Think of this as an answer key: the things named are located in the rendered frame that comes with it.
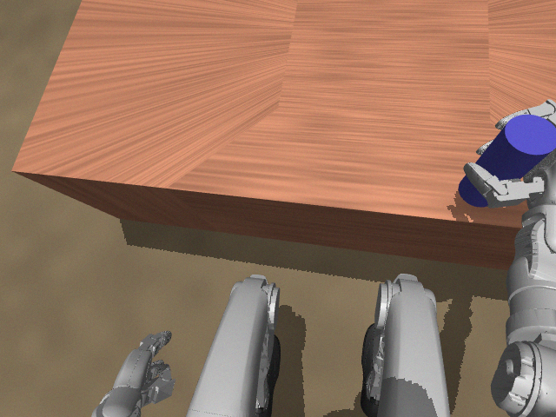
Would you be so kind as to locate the left robot foot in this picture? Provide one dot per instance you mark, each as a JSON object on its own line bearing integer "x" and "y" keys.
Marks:
{"x": 272, "y": 377}

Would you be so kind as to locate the right robot hand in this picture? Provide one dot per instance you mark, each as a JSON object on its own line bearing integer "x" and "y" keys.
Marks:
{"x": 539, "y": 184}

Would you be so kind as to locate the right robot foot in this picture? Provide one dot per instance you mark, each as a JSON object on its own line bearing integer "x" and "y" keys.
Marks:
{"x": 369, "y": 405}

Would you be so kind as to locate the left robot arm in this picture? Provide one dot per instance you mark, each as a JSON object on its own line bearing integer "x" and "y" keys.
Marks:
{"x": 120, "y": 402}

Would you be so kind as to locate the right robot arm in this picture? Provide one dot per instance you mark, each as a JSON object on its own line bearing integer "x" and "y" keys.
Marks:
{"x": 524, "y": 384}

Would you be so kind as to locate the can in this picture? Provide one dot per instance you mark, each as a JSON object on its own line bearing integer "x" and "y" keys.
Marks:
{"x": 521, "y": 145}

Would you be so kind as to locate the left robot hand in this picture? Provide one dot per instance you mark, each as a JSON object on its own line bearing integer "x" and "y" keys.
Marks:
{"x": 138, "y": 372}

